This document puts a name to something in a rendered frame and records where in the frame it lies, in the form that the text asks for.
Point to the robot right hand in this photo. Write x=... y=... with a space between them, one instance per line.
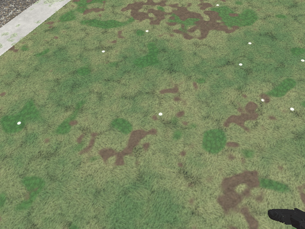
x=295 y=217

